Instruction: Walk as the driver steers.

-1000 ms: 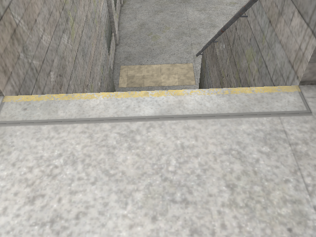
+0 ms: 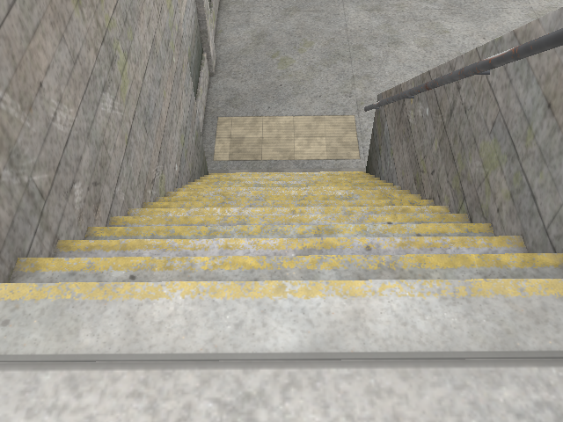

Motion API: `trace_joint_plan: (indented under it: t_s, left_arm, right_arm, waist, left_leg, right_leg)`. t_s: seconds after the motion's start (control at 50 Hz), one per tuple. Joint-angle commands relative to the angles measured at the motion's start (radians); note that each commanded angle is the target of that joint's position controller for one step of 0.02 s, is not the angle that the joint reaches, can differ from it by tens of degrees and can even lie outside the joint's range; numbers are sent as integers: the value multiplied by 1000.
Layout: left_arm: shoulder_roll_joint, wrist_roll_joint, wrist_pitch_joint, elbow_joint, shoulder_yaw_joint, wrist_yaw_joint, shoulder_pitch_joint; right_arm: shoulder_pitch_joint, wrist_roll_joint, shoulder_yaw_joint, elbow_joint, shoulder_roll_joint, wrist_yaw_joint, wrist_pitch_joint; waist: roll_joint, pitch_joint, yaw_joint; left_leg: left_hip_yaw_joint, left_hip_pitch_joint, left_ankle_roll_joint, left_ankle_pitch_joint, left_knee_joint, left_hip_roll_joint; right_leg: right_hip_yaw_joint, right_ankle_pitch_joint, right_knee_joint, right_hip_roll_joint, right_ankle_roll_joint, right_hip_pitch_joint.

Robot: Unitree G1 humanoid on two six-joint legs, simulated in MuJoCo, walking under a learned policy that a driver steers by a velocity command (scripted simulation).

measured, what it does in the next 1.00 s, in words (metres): walks ahead: left foot, then right foot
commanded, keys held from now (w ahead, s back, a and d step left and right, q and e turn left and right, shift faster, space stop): w+e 0.16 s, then e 0.28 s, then q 0.56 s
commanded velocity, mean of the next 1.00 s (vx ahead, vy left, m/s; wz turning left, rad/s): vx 0.20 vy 0.00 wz -0.16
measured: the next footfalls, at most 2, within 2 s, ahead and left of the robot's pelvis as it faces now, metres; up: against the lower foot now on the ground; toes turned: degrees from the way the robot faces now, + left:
left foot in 0.28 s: +0.36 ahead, +0.14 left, +0.00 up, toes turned -10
right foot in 0.58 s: +0.27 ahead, -0.10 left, +0.00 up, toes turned -20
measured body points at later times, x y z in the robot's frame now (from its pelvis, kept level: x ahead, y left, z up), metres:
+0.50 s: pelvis +0.24 +0.05 +0.01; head +0.26 +0.05 +0.46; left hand +0.44 +0.27 -0.09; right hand +0.31 -0.25 -0.08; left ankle +0.32 +0.15 -0.74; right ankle +0.17 -0.07 -0.66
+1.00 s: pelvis +0.29 +0.05 +0.01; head +0.31 +0.05 +0.46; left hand +0.50 +0.32 -0.07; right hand +0.38 -0.25 -0.08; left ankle +0.32 +0.14 -0.74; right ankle +0.22 -0.07 -0.68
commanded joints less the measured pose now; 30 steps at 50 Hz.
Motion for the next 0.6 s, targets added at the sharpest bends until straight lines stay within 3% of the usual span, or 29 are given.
trace_joint_plan:
  t_s: [0.02,0.08,0.1,0.12,0.16,0.2,0.24,0.26,0.28,0.3,0.32,0.34,0.36,0.38,0.4,0.42,0.44,0.48,0.5,0.54,0.56,0.58,0.6]
  left_arm:
    - [133,1,-12,-76,33,16,-21]
    - [162,-11,-5,-57,43,32,10]
    - [94,102,-60,-37,7,-21,68]
    - [102,97,-75,-40,18,-49,71]
    - [139,73,-79,-37,26,-77,101]
    - [170,58,-72,-35,34,-76,122]
    - [195,46,-63,-28,43,-62,117]
    - [195,47,-58,-27,42,-59,90]
    - [177,54,-57,-31,32,-59,75]
    - [89,45,-63,-65,1,-59,50]
    - [-44,71,-83,-77,-37,-46,241]
    - [66,62,-73,-69,-9,-48,178]
    - [89,57,-52,-84,5,-29,86]
    - [119,73,-40,-64,15,-2,99]
    - [104,90,-33,-50,12,12,119]
    - [76,104,-29,-58,-4,10,98]
    - [47,100,-23,-57,-13,-4,94]
    - [25,76,-16,-53,-26,-43,86]
    - [20,64,-14,-45,-31,-60,76]
    - [-8,25,-19,-3,-45,-89,122]
    - [13,-3,-31,16,-39,-96,181]
    - [61,-11,-43,12,-25,-87,187]
    - [111,-8,-53,-26,-12,-63,172]
  right_arm:
    - [15,-11,-33,-79,-104,-9,0]
    - [-84,-14,-16,-102,-63,-13,7]
    - [-5,-107,45,-67,37,26,30]
    - [-38,-106,40,-67,18,40,49]
    - [-146,-77,35,-102,-37,41,58]
    - [-205,-51,31,-120,-75,24,38]
    - [-236,-30,29,-122,-89,5,11]
    - [-202,-13,22,-107,-110,-4,-2]
    - [-111,2,7,-83,-149,-14,-17]
    - [79,14,-11,-51,-209,-28,-34]
    - [237,-9,-29,-15,-265,-21,-28]
    - [254,-51,-28,-5,-204,-19,-11]
    - [164,-36,-39,-17,-212,-27,-9]
    - [27,-19,-20,-50,-137,-31,-7]
    - [-37,-5,-3,-64,-77,-35,-3]
    - [-73,-7,-6,-82,-67,-45,-3]
    - [-88,-12,-21,-92,-95,-57,-8]
    - [-118,-16,-52,-100,-157,-55,-16]
    - [-139,-8,-54,-101,-152,-41,-16]
    - [-223,-4,-29,-98,-93,5,-12]
    - [-268,-9,-19,-96,-79,32,-4]
    - [-225,-13,-6,-74,-42,56,-2]
    - [-125,-9,3,-41,1,73,-8]
  waist:
    - [-60,-65,-35]
    - [-67,-42,-4]
    - [-166,-110,0]
    - [-126,-38,20]
    - [-82,-14,45]
    - [-92,-24,53]
    - [-95,-45,50]
    - [-78,-58,14]
    - [-63,-114,-36]
    - [45,-303,-109]
    - [325,-587,-61]
    - [131,-477,-113]
    - [93,-281,-98]
    - [78,-198,-40]
    - [106,-176,-5]
    - [106,-159,7]
    - [105,-169,7]
    - [65,-161,19]
    - [58,-154,23]
    - [45,-138,72]
    - [32,-133,114]
    - [18,-146,117]
    - [1,-200,95]
  left_leg:
    - [-13,-129,-41,44,-104,53]
    - [12,-91,-70,237,-310,26]
    - [28,-28,-82,293,-321,23]
    - [34,-31,-77,315,-354,28]
    - [36,-12,-67,333,-451,23]
    - [34,-32,-59,318,-549,-8]
    - [38,-15,-41,349,-671,-41]
    - [55,89,-8,444,-742,-54]
    - [58,290,52,587,-731,-32]
    - [-58,608,210,948,-680,132]
    - [-469,1053,551,1247,-684,482]
    - [-492,930,491,1066,-731,503]
    - [-329,700,376,875,-764,422]
    - [-216,509,310,776,-824,363]
    - [-138,419,288,777,-863,321]
    - [-82,355,273,752,-894,296]
    - [-28,325,270,730,-917,263]
    - [82,239,241,670,-935,179]
    - [116,203,215,664,-916,146]
    - [110,101,151,644,-823,125]
    - [81,44,143,613,-763,132]
    - [40,13,121,575,-729,132]
    - [40,25,53,489,-685,104]
  right_leg:
    - [317,252,-209,-269,-214,104]
    - [233,243,-206,-209,-176,22]
    - [191,67,-205,-167,-163,24]
    - [216,13,-209,-175,-159,-21]
    - [274,9,-173,-202,-161,-20]
    - [337,233,-107,-245,-171,101]
    - [365,368,-39,-242,-121,216]
    - [356,444,8,-213,-77,197]
    - [339,544,81,-157,-13,120]
    - [256,449,274,-48,77,6]
    - [138,-389,602,110,155,-273]
    - [108,-526,818,16,160,-379]
    - [77,-479,894,-56,160,-405]
    - [63,-409,858,-120,163,-349]
    - [68,-387,778,-160,171,-282]
    - [39,-402,747,-182,183,-229]
    - [-4,-371,725,-173,190,-180]
    - [-76,-292,528,-164,202,-82]
    - [-93,-228,416,-168,215,-26]
    - [-68,-5,196,-180,227,111]
    - [-80,166,78,-149,217,205]
    - [-75,284,35,-137,179,272]
    - [-17,579,63,-220,92,333]
Keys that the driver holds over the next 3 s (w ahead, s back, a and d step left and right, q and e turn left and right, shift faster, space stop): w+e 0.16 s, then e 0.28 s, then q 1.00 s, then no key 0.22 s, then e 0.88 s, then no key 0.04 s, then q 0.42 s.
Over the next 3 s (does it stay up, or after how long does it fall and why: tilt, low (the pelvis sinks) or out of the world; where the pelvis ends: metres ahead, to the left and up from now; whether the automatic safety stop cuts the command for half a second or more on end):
stays up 0.31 0.01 0.00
